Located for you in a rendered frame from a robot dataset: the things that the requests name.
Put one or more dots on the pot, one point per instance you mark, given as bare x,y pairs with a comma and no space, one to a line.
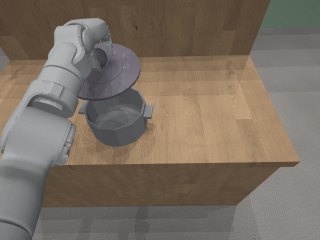
118,121

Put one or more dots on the left robot forearm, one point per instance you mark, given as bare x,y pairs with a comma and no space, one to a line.
57,87

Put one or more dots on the robot left hand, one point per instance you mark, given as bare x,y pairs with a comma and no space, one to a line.
102,33

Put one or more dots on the left robot upper arm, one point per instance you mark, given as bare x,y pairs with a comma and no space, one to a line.
38,141

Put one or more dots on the table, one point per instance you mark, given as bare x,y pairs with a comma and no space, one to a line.
214,135

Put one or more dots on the knob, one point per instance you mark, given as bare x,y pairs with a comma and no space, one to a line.
101,56

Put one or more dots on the lid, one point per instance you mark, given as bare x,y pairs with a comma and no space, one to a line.
117,76

